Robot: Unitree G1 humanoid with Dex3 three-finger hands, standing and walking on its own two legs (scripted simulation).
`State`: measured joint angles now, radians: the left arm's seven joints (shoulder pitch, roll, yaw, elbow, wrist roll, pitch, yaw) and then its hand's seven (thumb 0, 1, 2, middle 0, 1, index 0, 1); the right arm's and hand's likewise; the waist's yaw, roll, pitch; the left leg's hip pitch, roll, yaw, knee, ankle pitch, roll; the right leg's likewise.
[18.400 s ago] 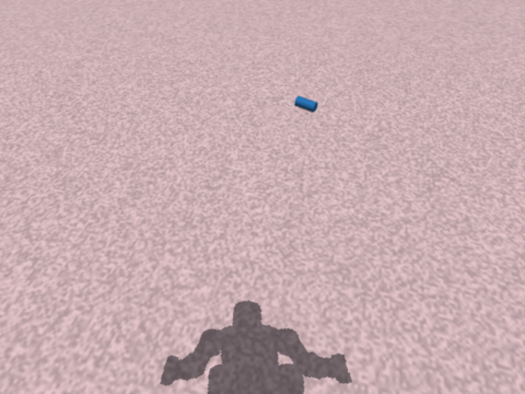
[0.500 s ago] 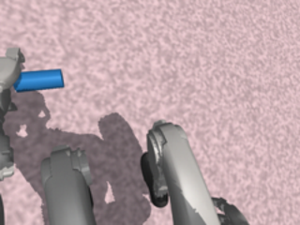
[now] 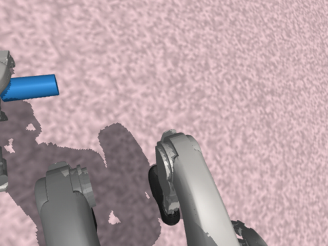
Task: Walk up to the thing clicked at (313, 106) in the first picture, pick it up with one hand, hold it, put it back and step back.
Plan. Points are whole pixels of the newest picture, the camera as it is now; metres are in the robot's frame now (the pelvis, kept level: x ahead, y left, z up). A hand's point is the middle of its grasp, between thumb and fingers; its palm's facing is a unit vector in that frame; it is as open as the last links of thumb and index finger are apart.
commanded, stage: rise first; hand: left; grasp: from above
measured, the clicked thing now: (30, 87) +0.55 +0.22 -0.30
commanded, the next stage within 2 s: approach in 0.66 s
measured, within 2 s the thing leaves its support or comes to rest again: neither
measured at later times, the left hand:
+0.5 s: hand out of the picture +0.49 +0.26 -0.18, palm faces -0.47 -0.02 -0.88, open 13.2 cm
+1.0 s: hand (2, 84) +0.51 +0.25 -0.17, palm faces -0.44 -0.01 -0.90, open 12.6 cm
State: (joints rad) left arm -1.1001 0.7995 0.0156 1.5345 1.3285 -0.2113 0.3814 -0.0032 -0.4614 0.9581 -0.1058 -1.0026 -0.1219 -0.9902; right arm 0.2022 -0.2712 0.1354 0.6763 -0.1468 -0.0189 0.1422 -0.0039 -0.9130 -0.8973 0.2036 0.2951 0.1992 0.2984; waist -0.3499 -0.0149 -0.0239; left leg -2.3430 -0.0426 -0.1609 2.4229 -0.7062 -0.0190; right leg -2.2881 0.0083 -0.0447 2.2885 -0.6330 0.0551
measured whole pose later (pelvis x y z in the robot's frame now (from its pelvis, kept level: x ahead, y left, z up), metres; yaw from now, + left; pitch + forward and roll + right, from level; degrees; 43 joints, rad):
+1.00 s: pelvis +0.00 +0.00 +0.00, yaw +0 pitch +35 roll -10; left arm -1.16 0.77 -0.06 1.53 1.30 -0.20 0.36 0.00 -0.28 0.83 -0.25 -0.89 -0.28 -0.87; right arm 0.20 -0.27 0.14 0.69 -0.15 -0.04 0.14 0.00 -0.91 -0.89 0.20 0.30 0.20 0.30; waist -0.35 -0.02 -0.03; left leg -2.34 -0.04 -0.16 2.41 -0.70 -0.02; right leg -2.29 0.01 -0.04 2.28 -0.62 0.05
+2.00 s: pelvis +0.00 +0.00 -0.01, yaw -1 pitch +35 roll -10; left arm -1.21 0.80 -0.04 1.66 1.32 -0.16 0.42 0.00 -0.31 0.97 -0.10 -1.18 -0.18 -1.10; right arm 0.21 -0.28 0.21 0.63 -0.17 -0.05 0.13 0.00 -0.91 -0.89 0.20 0.29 0.20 0.30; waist -0.42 -0.04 0.04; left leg -2.36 -0.03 -0.18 2.45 -0.71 -0.03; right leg -2.32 0.02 -0.06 2.30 -0.62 0.06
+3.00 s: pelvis +0.00 +0.01 -0.01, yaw -6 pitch +31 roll -15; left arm -1.22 0.97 0.00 1.74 1.34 -0.16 0.57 0.00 -0.36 0.97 -0.09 -1.12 -0.14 -1.07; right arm 0.18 -0.34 0.32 0.59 -0.24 -0.17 0.23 -0.01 -0.91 -0.90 0.20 0.29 0.20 0.30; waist -0.49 -0.12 0.17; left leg -2.35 -0.03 -0.25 2.52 -0.74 -0.01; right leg -2.27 0.04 -0.12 2.30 -0.61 0.07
